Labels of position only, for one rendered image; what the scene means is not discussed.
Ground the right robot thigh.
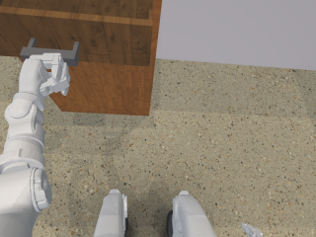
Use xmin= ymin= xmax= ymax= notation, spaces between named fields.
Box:
xmin=172 ymin=195 xmax=217 ymax=237

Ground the cabinet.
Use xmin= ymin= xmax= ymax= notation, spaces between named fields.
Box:
xmin=19 ymin=0 xmax=162 ymax=117

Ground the right robot shin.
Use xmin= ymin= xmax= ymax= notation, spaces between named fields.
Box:
xmin=172 ymin=191 xmax=189 ymax=237

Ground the left robot upper arm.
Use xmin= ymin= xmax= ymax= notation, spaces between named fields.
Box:
xmin=0 ymin=167 xmax=52 ymax=237

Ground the handle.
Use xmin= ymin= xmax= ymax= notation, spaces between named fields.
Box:
xmin=20 ymin=38 xmax=80 ymax=67

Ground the left robot forearm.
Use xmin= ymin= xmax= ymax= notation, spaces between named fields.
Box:
xmin=0 ymin=92 xmax=45 ymax=175

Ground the robot left hand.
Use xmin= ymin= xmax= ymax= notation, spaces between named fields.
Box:
xmin=19 ymin=52 xmax=71 ymax=101

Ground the drawer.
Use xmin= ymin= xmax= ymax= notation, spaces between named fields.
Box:
xmin=0 ymin=0 xmax=153 ymax=67

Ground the robot right hand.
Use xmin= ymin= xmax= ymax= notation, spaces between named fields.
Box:
xmin=241 ymin=222 xmax=263 ymax=237

